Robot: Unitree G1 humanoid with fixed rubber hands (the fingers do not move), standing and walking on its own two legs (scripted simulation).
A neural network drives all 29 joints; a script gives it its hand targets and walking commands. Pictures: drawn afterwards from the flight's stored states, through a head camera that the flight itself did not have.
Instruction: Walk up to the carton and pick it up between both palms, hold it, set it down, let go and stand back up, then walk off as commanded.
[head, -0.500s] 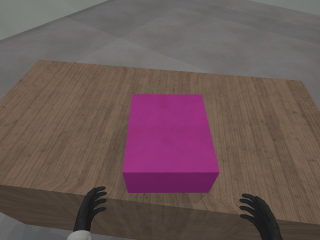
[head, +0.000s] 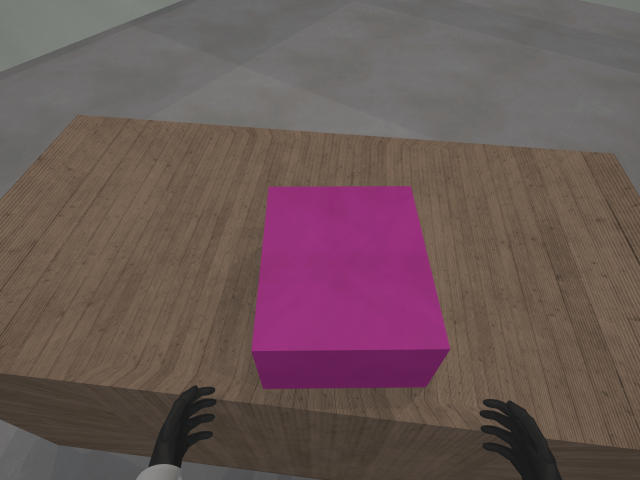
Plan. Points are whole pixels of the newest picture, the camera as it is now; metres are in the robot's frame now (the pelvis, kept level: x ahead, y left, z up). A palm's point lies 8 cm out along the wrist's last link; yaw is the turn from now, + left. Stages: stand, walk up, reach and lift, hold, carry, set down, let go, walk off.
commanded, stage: set down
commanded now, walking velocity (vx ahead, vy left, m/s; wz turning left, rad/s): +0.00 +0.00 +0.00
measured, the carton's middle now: (342, 280) +0.42 +0.01 -0.07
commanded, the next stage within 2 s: let go in 0.26 s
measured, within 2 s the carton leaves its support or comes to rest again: neither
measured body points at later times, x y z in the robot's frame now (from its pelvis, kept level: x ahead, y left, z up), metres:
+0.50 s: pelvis -0.01 +0.00 +0.00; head +0.00 +0.01 +0.45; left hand +0.16 +0.22 -0.08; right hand +0.16 -0.23 -0.07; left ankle -0.03 +0.11 -0.75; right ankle -0.01 -0.11 -0.75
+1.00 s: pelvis -0.02 +0.01 -0.01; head -0.04 +0.02 +0.44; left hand +0.10 +0.31 -0.12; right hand +0.17 -0.23 -0.07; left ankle -0.03 +0.11 -0.75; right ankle -0.01 -0.11 -0.75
